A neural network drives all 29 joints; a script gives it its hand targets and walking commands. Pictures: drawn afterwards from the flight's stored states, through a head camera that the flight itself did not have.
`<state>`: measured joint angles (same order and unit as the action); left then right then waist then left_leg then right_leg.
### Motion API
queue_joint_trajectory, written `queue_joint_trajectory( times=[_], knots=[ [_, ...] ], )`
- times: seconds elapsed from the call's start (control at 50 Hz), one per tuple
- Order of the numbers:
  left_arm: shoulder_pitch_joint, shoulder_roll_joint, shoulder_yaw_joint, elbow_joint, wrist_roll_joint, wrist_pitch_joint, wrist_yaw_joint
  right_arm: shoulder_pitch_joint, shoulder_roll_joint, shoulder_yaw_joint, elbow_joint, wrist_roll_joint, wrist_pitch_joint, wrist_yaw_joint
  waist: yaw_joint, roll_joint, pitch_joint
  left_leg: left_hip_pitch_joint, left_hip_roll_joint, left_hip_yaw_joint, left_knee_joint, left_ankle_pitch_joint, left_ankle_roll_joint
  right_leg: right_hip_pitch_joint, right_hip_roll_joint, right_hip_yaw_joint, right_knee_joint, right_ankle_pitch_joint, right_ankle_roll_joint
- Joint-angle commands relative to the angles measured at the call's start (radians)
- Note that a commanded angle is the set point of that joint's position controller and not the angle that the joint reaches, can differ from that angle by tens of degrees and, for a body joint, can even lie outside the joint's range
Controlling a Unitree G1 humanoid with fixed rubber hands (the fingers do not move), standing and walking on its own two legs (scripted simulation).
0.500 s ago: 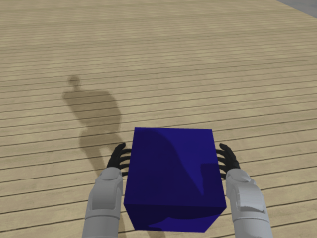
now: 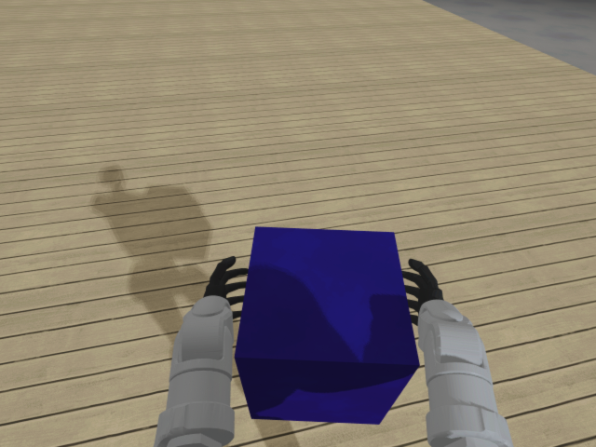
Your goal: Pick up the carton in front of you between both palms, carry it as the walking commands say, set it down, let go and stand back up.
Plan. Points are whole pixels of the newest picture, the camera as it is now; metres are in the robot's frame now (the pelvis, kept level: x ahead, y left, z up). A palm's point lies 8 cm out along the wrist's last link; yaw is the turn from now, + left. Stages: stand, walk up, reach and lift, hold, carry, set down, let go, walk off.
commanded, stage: set down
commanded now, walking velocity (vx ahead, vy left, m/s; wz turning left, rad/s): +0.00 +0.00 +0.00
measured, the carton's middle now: (319, 329) +0.32 +0.01 -0.03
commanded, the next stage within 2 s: none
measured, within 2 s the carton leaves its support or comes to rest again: neither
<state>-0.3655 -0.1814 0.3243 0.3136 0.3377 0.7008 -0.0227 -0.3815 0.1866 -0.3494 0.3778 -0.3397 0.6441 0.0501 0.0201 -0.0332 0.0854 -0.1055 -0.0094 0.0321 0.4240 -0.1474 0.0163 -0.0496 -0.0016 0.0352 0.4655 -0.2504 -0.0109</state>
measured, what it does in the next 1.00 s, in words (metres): lowers itself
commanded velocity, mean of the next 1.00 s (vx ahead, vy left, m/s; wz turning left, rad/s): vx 0.00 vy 0.00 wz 0.00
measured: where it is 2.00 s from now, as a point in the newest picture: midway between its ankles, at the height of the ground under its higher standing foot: outside the picture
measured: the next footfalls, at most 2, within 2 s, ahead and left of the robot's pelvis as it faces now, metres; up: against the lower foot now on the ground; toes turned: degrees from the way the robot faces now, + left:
none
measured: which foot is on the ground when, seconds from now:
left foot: down 0.00-1.00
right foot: down 0.00-1.00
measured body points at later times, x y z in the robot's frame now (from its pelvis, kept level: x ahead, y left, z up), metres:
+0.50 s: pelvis -0.01 +0.00 -0.07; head +0.20 +0.02 +0.33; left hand +0.39 +0.16 -0.16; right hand +0.38 -0.15 -0.15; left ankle +0.07 +0.11 -0.74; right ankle +0.02 -0.13 -0.74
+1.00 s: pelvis -0.04 +0.00 -0.20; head +0.22 +0.03 +0.16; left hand +0.45 +0.16 -0.29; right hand +0.43 -0.14 -0.29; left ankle +0.07 +0.11 -0.74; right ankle +0.02 -0.13 -0.74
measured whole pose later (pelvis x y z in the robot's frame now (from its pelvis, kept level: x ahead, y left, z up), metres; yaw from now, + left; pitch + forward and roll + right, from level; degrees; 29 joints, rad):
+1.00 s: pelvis -0.04 +0.00 -0.20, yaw -2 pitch +43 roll -3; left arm -0.95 0.02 0.44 0.66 0.28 0.29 -0.05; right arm -0.88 0.15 -0.54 0.55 -0.23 0.26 -0.08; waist 0.00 -0.03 -0.15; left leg -1.82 0.00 -0.03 1.48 -0.41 0.01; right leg -1.73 0.05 0.00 1.51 -0.53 0.02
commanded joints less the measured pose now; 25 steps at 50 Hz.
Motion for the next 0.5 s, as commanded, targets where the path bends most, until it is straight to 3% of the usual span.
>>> queue_joint_trajectory(
  times=[0.0,0.12,0.2,0.28,0.36,0.48],
  knots=[
    [-0.588,-0.852,-0.395,0.131,-0.176,-0.061,-0.225,-0.585,0.811,0.361,0.136,0.134,-0.064,0.215,-0.009,0.037,-0.129,0.152,-0.047,-0.122,-0.057,-0.271,-0.008,-0.272,0.069,0.04,-0.107,-0.198,-0.054],
    [-0.622,-0.665,-0.141,0.276,-0.017,-0.149,-0.177,-0.62,0.66,0.102,0.25,-0.028,-0.132,0.146,-0.021,0.046,-0.089,-0.009,-0.059,-0.104,0.042,-0.241,0.008,-0.378,0.084,0.026,-0.007,-0.167,-0.043],
    [-0.594,-0.527,-0.066,0.311,0.035,-0.261,-0.159,-0.584,0.571,0.057,0.256,-0.055,-0.225,0.112,-0.007,0.034,-0.168,-0.147,-0.077,-0.075,0.152,-0.101,0.013,-0.48,0.098,0.013,0.092,-0.075,-0.018],
    [-0.593,-0.546,-0.136,0.316,0.001,-0.393,-0.16,-0.582,0.605,0.131,0.25,0.001,-0.355,0.102,-0.004,0.027,-0.339,-0.232,-0.093,-0.079,0.269,0.063,0.007,-0.591,0.124,0.014,0.197,0.037,0.004],
    [-0.647,-0.643,-0.291,0.327,-0.073,-0.521,-0.169,-0.621,0.694,0.278,0.24,0.081,-0.485,0.101,-0.025,0.028,-0.599,-0.287,-0.102,-0.098,0.412,0.251,0.002,-0.728,0.141,0.004,0.324,0.166,0.025],
    [-0.721,-0.716,-0.509,0.227,-0.165,-0.589,-0.17,-0.692,0.782,0.516,0.136,0.209,-0.555,0.078,-0.018,0.057,-1.092,-0.312,-0.108,-0.104,0.618,0.483,-0.016,-0.904,0.158,-0.001,0.501,0.313,0.056]
  ],
)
